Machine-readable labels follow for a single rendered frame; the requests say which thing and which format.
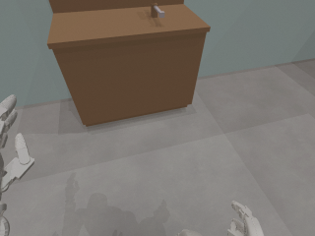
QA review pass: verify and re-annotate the counter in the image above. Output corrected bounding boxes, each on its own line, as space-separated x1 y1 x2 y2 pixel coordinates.
46 0 211 127

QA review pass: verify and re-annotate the left robot forearm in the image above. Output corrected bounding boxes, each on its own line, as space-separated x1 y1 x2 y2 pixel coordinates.
0 202 10 236

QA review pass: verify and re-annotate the robot right hand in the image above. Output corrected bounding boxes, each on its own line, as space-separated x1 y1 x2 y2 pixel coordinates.
227 201 265 236

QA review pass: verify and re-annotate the tap lever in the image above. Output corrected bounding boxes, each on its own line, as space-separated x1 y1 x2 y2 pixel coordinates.
154 5 165 18

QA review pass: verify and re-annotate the robot left hand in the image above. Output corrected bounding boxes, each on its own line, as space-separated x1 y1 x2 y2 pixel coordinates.
0 94 34 201

